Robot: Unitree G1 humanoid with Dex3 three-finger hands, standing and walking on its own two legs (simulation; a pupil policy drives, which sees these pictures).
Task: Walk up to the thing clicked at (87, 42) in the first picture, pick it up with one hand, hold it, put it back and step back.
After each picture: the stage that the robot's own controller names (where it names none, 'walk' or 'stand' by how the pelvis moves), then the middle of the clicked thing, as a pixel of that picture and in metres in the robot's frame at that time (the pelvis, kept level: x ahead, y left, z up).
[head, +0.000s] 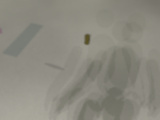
stand; (87, 39) +1.44 -0.07 -0.72
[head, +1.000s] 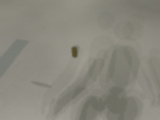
walk; (74, 52) +1.30 +0.18 -0.70
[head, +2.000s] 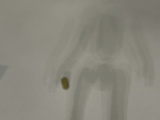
walk; (65, 83) +0.80 +0.22 -0.72
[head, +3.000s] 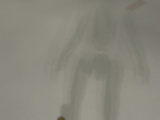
walk; out of the picture +0.47 +0.20 -0.72
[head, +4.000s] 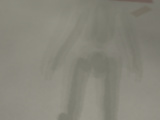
stand; out of the picture +0.37 +0.17 -0.71
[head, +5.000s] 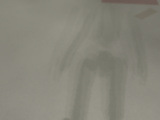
stand; out of the picture +0.35 +0.17 -0.72
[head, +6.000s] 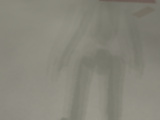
stand; out of the picture +0.34 +0.18 -0.72
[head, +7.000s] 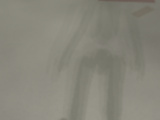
stand; out of the picture +0.33 +0.19 -0.72
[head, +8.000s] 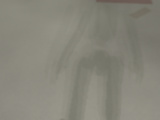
stand; out of the picture +0.33 +0.19 -0.72
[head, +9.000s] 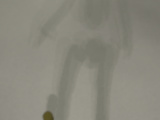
go down; (48, 118) +0.36 +0.19 -0.66
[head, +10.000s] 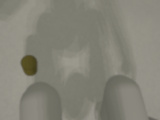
go down; (29, 66) +0.43 +0.19 -0.30
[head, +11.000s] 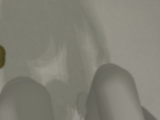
close in; out of the picture +0.43 +0.20 -0.24
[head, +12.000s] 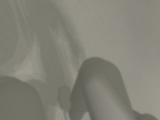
close; out of the picture +0.43 +0.22 -0.23
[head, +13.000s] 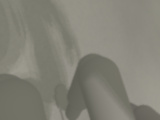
lift; out of the picture +0.42 +0.21 -0.23
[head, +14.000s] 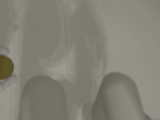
lift; out of the picture +0.34 +0.25 -0.13
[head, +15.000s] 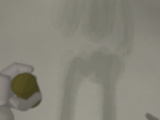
lift; (28, 91) +0.31 +0.18 +0.03
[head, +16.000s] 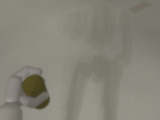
hold; (37, 92) +0.32 +0.16 +0.02
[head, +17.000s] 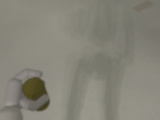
hold; (37, 95) +0.31 +0.17 +0.01
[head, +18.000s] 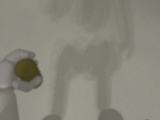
crouch; (30, 74) +0.38 +0.17 -0.05
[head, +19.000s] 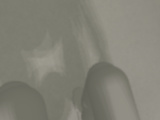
lower; out of the picture +0.44 +0.22 -0.18
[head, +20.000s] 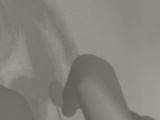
lower; out of the picture +0.45 +0.26 -0.22
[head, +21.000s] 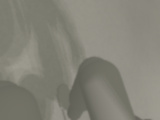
lower; out of the picture +0.44 +0.23 -0.22
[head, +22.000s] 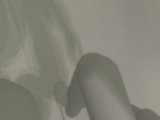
lower; out of the picture +0.43 +0.22 -0.23
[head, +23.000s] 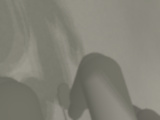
lower; out of the picture +0.43 +0.22 -0.22
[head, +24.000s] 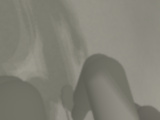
open; out of the picture +0.41 +0.21 -0.22
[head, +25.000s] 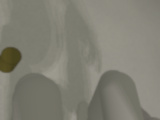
stand; (8, 60) +0.42 +0.19 -0.24
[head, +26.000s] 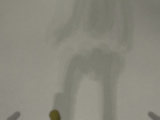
stand; (55, 116) +0.37 +0.16 -0.59
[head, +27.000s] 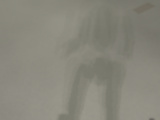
stand; out of the picture +0.36 +0.17 -0.66
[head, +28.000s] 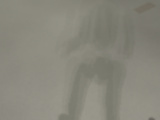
stand; out of the picture +0.35 +0.17 -0.66
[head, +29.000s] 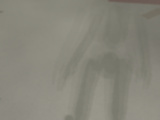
stand; out of the picture +0.37 +0.17 -0.72
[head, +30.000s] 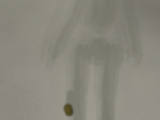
walk; (68, 110) +0.44 +0.14 -0.70
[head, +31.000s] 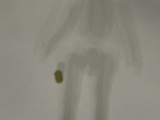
walk; (58, 76) +0.70 +0.17 -0.69
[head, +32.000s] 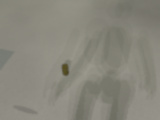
stand; (65, 69) +0.98 +0.20 -0.70
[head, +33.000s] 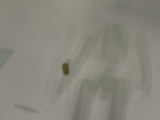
stand; (65, 69) +0.98 +0.17 -0.72
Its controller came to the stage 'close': yes
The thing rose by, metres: 0.73
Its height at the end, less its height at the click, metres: +0.00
